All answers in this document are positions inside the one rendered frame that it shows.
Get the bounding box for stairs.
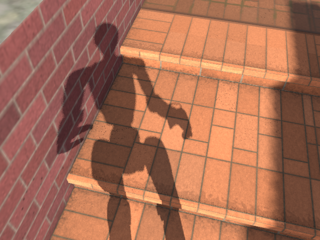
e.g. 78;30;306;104
50;54;320;240

